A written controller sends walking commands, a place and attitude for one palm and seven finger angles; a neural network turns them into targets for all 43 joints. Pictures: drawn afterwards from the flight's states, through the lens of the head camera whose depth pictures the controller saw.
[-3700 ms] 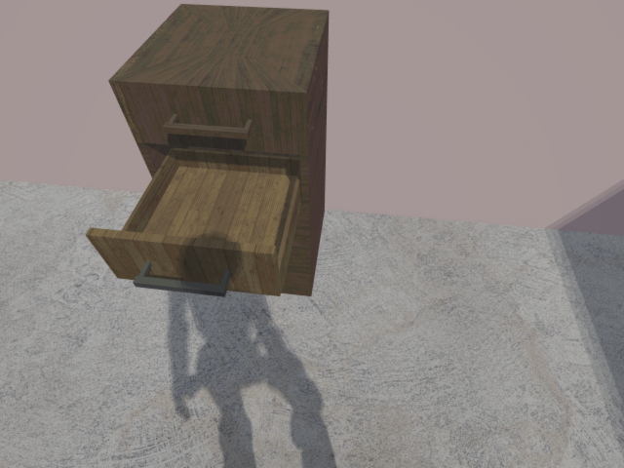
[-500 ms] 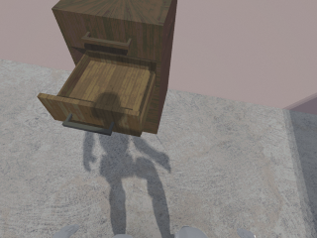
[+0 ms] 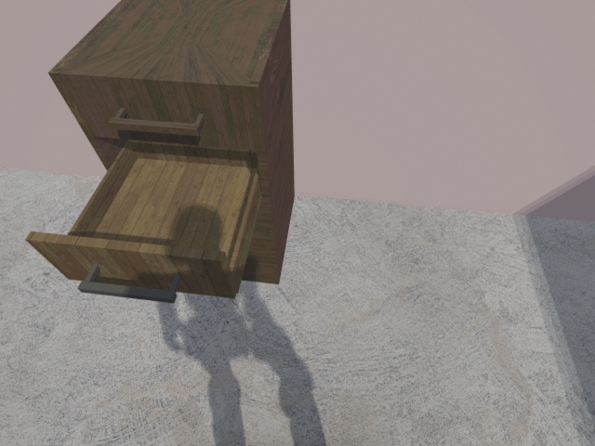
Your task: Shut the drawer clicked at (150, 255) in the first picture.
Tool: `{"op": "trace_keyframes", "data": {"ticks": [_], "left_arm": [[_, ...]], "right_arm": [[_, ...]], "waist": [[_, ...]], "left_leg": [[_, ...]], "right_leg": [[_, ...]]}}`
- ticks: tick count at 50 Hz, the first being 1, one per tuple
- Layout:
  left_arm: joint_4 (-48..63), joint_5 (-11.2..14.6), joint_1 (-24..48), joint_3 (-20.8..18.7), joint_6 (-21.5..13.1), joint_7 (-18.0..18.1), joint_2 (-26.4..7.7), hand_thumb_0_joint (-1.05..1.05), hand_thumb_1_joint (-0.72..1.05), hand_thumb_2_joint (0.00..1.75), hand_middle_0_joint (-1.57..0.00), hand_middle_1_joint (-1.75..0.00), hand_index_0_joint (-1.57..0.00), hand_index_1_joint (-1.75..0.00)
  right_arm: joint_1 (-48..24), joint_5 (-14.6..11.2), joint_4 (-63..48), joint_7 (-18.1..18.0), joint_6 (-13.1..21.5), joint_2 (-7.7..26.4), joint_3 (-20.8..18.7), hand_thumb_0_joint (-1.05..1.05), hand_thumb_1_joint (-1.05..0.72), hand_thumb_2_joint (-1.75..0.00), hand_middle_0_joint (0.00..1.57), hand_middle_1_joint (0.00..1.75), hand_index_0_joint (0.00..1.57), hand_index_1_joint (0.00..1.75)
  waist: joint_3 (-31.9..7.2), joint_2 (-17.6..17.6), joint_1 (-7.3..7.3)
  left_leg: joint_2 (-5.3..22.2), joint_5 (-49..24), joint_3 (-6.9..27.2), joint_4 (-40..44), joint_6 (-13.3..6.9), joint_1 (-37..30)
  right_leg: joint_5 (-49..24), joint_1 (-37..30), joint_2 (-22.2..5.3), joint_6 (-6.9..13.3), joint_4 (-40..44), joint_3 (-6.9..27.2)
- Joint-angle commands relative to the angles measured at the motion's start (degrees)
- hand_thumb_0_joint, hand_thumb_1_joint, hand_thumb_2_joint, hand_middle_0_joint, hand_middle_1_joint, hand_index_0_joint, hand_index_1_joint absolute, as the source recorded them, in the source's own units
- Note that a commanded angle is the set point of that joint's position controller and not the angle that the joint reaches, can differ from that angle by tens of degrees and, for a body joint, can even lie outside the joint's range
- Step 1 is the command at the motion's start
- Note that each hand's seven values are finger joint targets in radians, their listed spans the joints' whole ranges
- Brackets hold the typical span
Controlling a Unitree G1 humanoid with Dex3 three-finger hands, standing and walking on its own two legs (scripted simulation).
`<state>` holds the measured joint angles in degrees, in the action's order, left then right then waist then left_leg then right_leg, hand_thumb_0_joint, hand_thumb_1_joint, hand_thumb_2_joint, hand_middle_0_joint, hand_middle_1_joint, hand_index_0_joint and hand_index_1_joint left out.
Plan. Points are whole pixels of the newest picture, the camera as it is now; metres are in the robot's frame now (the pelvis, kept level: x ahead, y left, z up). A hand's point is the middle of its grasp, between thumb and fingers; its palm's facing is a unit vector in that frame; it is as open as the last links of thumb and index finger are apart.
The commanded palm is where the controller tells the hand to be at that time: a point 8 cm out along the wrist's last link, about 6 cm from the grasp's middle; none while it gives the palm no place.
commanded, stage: take the last steps up to it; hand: left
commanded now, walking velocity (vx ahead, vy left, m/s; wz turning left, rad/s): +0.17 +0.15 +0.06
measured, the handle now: (131, 283) +0.42 +0.36 -0.18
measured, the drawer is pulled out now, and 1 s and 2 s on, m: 0.30 0.30 0.30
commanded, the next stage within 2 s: come to a stop and stand still in 0.12 s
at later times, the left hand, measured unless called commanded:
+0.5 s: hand out of the picture +0.11 +0.21 -0.17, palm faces +0.11 -0.96 -0.24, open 7.4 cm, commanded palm none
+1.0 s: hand (171, 437) +0.15 +0.21 -0.17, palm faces +0.02 -0.96 -0.26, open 7.4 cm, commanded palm none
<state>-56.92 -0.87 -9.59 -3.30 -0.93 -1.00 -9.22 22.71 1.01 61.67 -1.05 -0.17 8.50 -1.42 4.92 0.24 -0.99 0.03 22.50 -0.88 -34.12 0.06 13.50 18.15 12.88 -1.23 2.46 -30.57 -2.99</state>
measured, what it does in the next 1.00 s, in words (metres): steps on the spot: left foot, then right foot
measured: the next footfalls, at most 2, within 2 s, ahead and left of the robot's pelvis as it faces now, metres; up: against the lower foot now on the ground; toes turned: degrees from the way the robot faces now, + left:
left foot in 0.26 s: +0.15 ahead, +0.16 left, +0.00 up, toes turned +1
right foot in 0.40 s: +0.09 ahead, -0.07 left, +0.00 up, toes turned -2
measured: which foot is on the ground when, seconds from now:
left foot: up 0.00-0.24, down 0.26-1.00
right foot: down 0.00-0.26, up 0.28-0.38, down 0.40-1.00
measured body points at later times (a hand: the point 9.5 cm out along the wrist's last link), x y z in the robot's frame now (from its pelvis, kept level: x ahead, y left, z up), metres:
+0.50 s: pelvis +0.10 +0.02 +0.00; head +0.14 +0.00 +0.44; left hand +0.11 +0.26 -0.15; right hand +0.20 -0.20 -0.16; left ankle +0.11 +0.17 -0.73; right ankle +0.05 -0.07 -0.73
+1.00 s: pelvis +0.10 +0.01 +0.00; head +0.13 +0.00 +0.44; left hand +0.15 +0.26 -0.15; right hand +0.12 -0.23 -0.16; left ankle +0.10 +0.16 -0.73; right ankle +0.05 -0.07 -0.73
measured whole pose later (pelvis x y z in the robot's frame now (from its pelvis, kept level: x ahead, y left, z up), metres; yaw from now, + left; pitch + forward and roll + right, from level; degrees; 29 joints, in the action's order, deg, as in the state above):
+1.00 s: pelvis +0.10 +0.01 +0.00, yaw +0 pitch +0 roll +0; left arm -57.3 -1.0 -12.3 -2.1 -0.9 3.0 -10.2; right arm 14.3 0.5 56.5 -1.5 -1.1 12.0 -2.5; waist 4.2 -1.0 -0.8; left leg 3.3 18.6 -1.5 -36.7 0.6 17.2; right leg 22.3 11.0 1.9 2.8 -33.6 -2.5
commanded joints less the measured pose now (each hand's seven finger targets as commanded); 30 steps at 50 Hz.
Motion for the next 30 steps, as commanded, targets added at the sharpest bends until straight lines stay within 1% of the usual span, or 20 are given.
{"op": "trace_keyframes", "data": {"ticks": [1,4,8,10,11,12,13,14,15,16,17,18,19,20,21,22,25,27,28,30], "left_arm": [[-1.17,-0.5,-10.73,-3.11,-1.24,2.32,-11.22,0.0,0.9,0.9,-0.2,-0.3,-0.2,-0.3],[-1.58,-0.53,-8.76,-2.5,-1.9,2.36,-8.2,0.0,0.9,0.9,-0.2,-0.3,-0.2,-0.3],[-2.6,-0.6,-9.9,-2.96,-2.04,2.16,-9.86,0.0,0.9,0.9,-0.2,-0.3,-0.2,-0.3],[-2.88,-0.65,-8.68,-3.07,-1.81,2.07,-9.89,0.0,0.9,0.9,-0.2,-0.3,-0.2,-0.3],[-2.55,-0.59,-7.83,-2.68,-1.51,2.04,-8.86,0.0,0.9,0.9,-0.2,-0.3,-0.2,-0.3],[-1.69,-0.34,-8.63,-1.88,-0.97,2.14,-6.46,0.0,0.9,0.9,-0.2,-0.3,-0.2,-0.3],[-0.69,0.1,-8.75,-0.95,-0.69,2.34,-3.61,0.0,0.9,0.9,-0.2,-0.3,-0.2,-0.3],[-0.16,-0.13,-8.38,-0.4,-0.38,2.9,-2.44,0.0,0.9,0.9,-0.2,-0.3,-0.2,-0.3],[-0.33,0.32,-7.23,0.12,0.07,2.9,-1.85,0.0,0.9,0.9,-0.2,-0.3,-0.2,-0.3],[-1.61,0.34,-7.72,-0.06,0.44,2.74,-2.58,0.0,0.9,0.9,-0.2,-0.3,-0.2,-0.3],[-2.22,0.58,-8.09,-0.36,0.89,2.6,-4.06,0.0,0.9,0.9,-0.2,-0.3,-0.2,-0.3],[-3.07,0.51,-9.82,-0.54,1.12,2.49,-4.95,0.0,0.9,0.9,-0.2,-0.3,-0.2,-0.3],[-3.64,0.05,-12.07,-0.72,1.11,2.59,-6.22,0.0,0.9,0.9,-0.2,-0.3,-0.2,-0.3],[-3.38,-0.34,-11.75,-0.94,1.02,2.8,-8.26,0.0,0.9,0.9,-0.2,-0.3,-0.2,-0.3],[-2.34,-0.3,-9.17,-0.84,1.19,2.56,-9.28,0.0,0.9,0.9,-0.2,-0.3,-0.2,-0.3],[-1.93,-0.37,-6.93,-1.16,1.21,2.67,-9.79,0.0,0.9,0.9,-0.2,-0.3,-0.2,-0.3],[-1.27,-0.47,-6.61,-1.53,1.41,3.38,-9.57,0.0,0.9,0.9,-0.2,-0.3,-0.2,-0.3],[-0.1,-0.27,-5.54,-1.98,1.72,3.5,-10.14,0.0,0.9,0.9,-0.2,-0.3,-0.2,-0.3],[0.56,-0.12,-5.18,-2.07,1.75,3.48,-9.99,0.0,0.9,0.9,-0.2,-0.3,-0.2,-0.3],[1.61,0.09,-4.39,-1.98,1.84,3.65,-8.75,0.0,0.9,0.9,-0.2,-0.3,-0.2,-0.3]], "right_arm": [[-6.81,0.25,-5.78,0.2,1.13,5.95,-2.55,0.0,-0.9,-0.9,0.2,0.3,0.2,0.3],[-6.69,-0.23,-5.27,1.11,0.51,2.97,-2.31,0.0,-0.9,-0.9,0.2,0.3,0.2,0.3],[-8.76,-0.27,-6.05,2.11,0.79,1.79,-1.94,0.0,-0.9,-0.9,0.2,0.3,0.2,0.3],[-6.51,-0.12,-5.74,1.94,1.33,2.68,-1.95,0.0,-0.9,-0.9,0.2,0.3,0.2,0.3],[-2.27,0.12,-4.26,1.45,1.89,4.64,-2.03,0.0,-0.9,-0.9,0.2,0.3,0.2,0.3],[2.13,0.85,-3.0,0.57,2.46,9.09,-2.87,0.0,-0.9,-0.9,0.2,0.3,0.2,0.3],[5.67,0.95,-2.42,-0.36,2.15,12.52,-3.32,0.0,-0.9,-0.9,0.2,0.3,0.2,0.3],[3.87,1.09,-2.98,-0.71,1.15,12.99,-3.08,0.0,-0.9,-0.9,0.2,0.3,0.2,0.3],[-1.1,0.83,-3.7,-1.36,1.27,11.13,-2.48,0.0,-0.9,-0.9,0.2,0.3,0.2,0.3],[-4.55,0.67,-3.58,-1.59,1.34,9.85,-1.74,0.0,-0.9,-0.9,0.2,0.3,0.2,0.3],[-7.36,0.42,-4.06,-1.7,1.1,9.11,-1.49,0.0,-0.9,-0.9,0.2,0.3,0.2,0.3],[-9.58,0.05,-4.52,-1.84,0.67,9.47,-1.67,0.0,-0.9,-0.9,0.2,0.3,0.2,0.3],[-11.71,-0.44,-5.32,-1.94,0.13,9.82,-2.02,0.0,-0.9,-0.9,0.2,0.3,0.2,0.3],[-11.89,-0.92,-6.1,-1.7,-0.24,9.03,-2.27,0.0,-0.9,-0.9,0.2,0.3,0.2,0.3],[-12.37,-1.06,-6.23,-1.43,-0.82,8.99,-2.61,0.0,-0.9,-0.9,0.2,0.3,0.2,0.3],[-12.91,-0.69,-5.93,-1.31,-1.38,8.06,-2.74,0.0,-0.9,-0.9,0.2,0.3,0.2,0.3],[-12.37,-0.36,-5.98,-1.14,-1.85,6.43,-2.65,0.0,-0.9,-0.9,0.2,0.3,0.2,0.3],[-11.6,-0.36,-5.89,-1.23,-1.76,6.84,-2.82,0.0,-0.9,-0.9,0.2,0.3,0.2,0.3],[-11.05,-0.28,-5.92,-1.3,-1.61,7.47,-2.92,0.0,-0.9,-0.9,0.2,0.3,0.2,0.3],[-8.95,-0.01,-5.63,-1.6,-1.48,9.59,-3.29,0.0,-0.9,-0.9,0.2,0.3,0.2,0.3]], "waist": [[1.47,8.14,4.69],[0.77,9.81,2.77],[-0.62,8.5,2.96],[-1.6,9.4,0.98],[-3.35,6.2,-1.11],[-7.32,-3.46,-2.51],[-11.44,-13.97,-3.32],[-9.63,-9.51,-2.97],[-5.0,-8.48,-0.77],[-5.86,-13.93,-0.23],[-6.32,-14.3,0.36],[-7.2,-11.09,1.43],[-7.4,-4.93,2.6],[-7.09,2.68,1.83],[-5.35,5.48,0.94],[-3.04,9.92,0.53],[-3.81,9.1,0.62],[-5.27,6.44,0.57],[-6.36,3.27,0.49],[-7.83,-4.88,0.05]], "left_leg": [[3.71,6.25,2.97,-20.14,0.74,23.39],[4.39,0.48,0.09,-14.45,1.83,17.65],[1.62,-6.5,-3.77,-2.18,1.06,9.33],[-0.04,-11.22,-5.69,5.54,0.18,1.27],[0.23,-15.63,-5.28,9.85,-0.44,-6.72],[8.71,-30.49,3.27,8.22,-4.1,-16.71],[19.51,-47.47,14.72,10.23,-10.88,-20.43],[22.11,-48.81,15.28,11.65,-13.61,-13.56],[20.33,-55.64,12.52,10.79,-13.08,-9.96],[17.97,-59.53,9.13,10.19,-11.16,-9.36],[16.07,-58.81,6.37,9.78,-9.4,-8.37],[14.24,-54.11,4.96,8.18,-7.6,-7.6],[11.23,-45.82,3.4,4.86,-5.04,-6.89],[8.24,-35.5,1.7,3.66,-2.25,-4.14],[5.66,-23.86,-0.43,2.92,-0.29,-4.04],[4.14,-21.33,-1.46,0.67,0.38,-3.18],[2.39,-14.22,-2.07,-2.76,0.96,0.13],[3.21,-19.78,-1.59,-0.35,0.81,-0.64],[4.71,-28.82,-0.9,1.48,0.33,-3.5],[11.01,-47.66,3.43,4.31,-2.69,-9.31]], "right_leg": [[-10.14,-14.2,-22.87,12.23,17.86,24.63],[-28.89,-11.37,-17.89,8.29,15.61,9.78],[-29.35,-8.4,-14.99,5.62,12.82,5.52],[-26.8,-5.29,-12.46,3.48,8.98,2.93],[-25.69,-1.87,-10.04,2.0,3.17,1.27],[-16.09,5.9,-4.83,-0.77,-7.27,-2.01],[12.11,11.43,-0.23,-2.86,-18.35,-4.48],[21.5,9.82,-0.22,-2.19,-23.4,-0.2],[19.02,10.56,-2.17,-2.36,-20.59,1.49],[16.87,7.82,-3.08,-2.63,-16.36,1.49],[13.14,3.95,-3.02,-2.64,-10.28,1.27],[5.63,0.35,-2.2,-2.59,-3.13,0.98],[-8.83,-1.5,-2.06,-2.33,4.32,2.42],[-22.94,-2.83,-4.64,-1.12,5.59,6.21],[-26.42,-0.15,-8.48,0.88,6.4,8.37],[-32.77,0.71,-9.66,2.01,6.22,9.08],[-50.01,-4.54,-10.31,3.68,3.89,8.26],[-49.52,-6.11,-9.43,3.36,1.52,6.74],[-46.04,-5.06,-8.12,2.19,0.17,5.68],[-28.92,-0.63,-3.68,-0.93,-2.51,1.87]]}}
